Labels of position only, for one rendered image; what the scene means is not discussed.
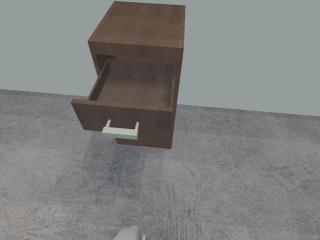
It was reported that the cabinet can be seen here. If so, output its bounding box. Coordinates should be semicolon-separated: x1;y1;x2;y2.
87;1;186;149

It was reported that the drawer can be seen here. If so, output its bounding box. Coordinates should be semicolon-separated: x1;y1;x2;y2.
71;59;176;138

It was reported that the left robot thigh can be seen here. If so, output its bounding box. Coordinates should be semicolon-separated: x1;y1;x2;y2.
113;228;147;240

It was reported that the handle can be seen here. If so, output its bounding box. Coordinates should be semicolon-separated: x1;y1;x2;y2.
102;119;140;140

